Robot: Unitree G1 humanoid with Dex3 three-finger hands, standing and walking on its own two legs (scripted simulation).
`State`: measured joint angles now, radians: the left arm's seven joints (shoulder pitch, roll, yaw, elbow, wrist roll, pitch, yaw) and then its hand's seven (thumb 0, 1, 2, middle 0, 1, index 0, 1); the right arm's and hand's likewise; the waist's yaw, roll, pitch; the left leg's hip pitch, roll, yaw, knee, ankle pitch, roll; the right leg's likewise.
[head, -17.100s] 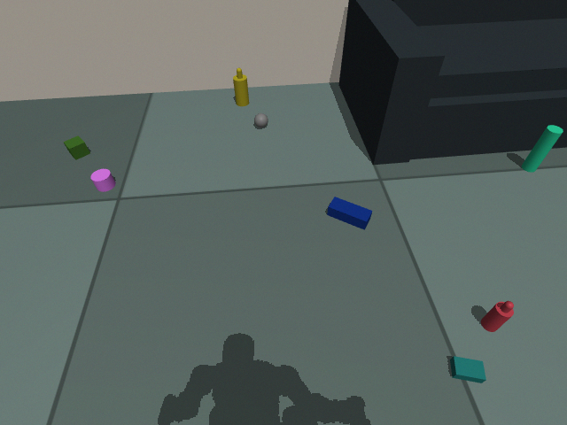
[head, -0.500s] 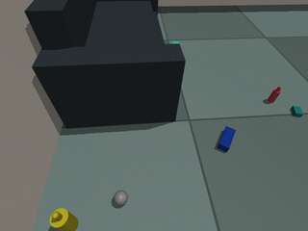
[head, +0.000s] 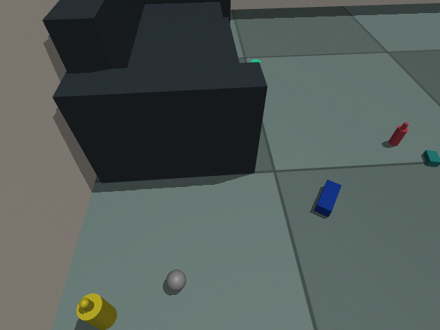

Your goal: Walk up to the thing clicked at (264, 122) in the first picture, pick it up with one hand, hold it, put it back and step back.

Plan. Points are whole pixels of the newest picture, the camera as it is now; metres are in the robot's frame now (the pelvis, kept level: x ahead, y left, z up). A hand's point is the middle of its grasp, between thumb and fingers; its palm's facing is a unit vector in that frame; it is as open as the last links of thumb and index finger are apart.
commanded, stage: walk up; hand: left
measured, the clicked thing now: (176, 280) +0.44 +0.21 -0.73
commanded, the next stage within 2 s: stand in 0.36 s
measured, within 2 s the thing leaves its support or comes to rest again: neither
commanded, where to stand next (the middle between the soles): +0.07 +0.01 m, yaw -1 degrees
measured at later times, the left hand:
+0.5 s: hand out of the picture +0.09 +0.26 -0.14, palm faces -0.01 -0.94 -0.33, open 7.4 cm
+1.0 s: hand out of the picture +0.06 +0.28 -0.15, palm faces -0.03 -0.94 -0.35, open 7.4 cm
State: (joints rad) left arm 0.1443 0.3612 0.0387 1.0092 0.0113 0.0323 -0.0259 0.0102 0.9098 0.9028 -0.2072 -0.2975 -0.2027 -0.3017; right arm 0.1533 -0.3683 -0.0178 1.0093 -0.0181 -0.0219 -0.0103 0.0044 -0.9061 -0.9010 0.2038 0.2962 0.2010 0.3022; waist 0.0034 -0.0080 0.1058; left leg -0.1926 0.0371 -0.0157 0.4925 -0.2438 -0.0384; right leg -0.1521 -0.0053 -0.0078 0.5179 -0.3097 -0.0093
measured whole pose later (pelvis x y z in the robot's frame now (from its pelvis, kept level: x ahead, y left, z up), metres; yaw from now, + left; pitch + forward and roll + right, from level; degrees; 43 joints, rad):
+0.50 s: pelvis +0.00 +0.01 +0.01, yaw -1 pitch -3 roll +0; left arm 0.10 0.35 0.02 1.11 0.01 0.00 -0.01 0.01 0.91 0.90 -0.21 -0.30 -0.20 -0.30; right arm 0.11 -0.36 0.00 1.10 -0.01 -0.02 0.00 0.00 -0.91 -0.90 0.20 0.30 0.20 0.30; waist 0.00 0.00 0.07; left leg -0.12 0.04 0.00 0.34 -0.16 -0.03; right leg -0.07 0.00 0.00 0.33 -0.21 0.00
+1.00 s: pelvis -0.01 +0.02 +0.01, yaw -1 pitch -3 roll +0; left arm 0.12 0.36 0.00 1.14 0.01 -0.01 -0.01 0.01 0.91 0.90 -0.21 -0.30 -0.20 -0.30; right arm 0.11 -0.35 0.00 1.14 -0.01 -0.01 0.01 0.00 -0.91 -0.90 0.20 0.30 0.20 0.30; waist 0.00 0.00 0.07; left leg -0.13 0.02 0.01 0.31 -0.14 -0.02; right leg -0.09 -0.02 0.01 0.32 -0.19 0.02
